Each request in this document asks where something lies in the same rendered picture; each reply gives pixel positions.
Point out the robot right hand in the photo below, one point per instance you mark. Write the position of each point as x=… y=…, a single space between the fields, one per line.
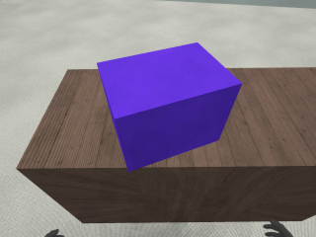
x=275 y=225

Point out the pedestal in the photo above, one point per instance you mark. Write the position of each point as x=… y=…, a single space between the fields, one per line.
x=262 y=167

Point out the carton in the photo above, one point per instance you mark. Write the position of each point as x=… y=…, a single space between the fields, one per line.
x=167 y=102

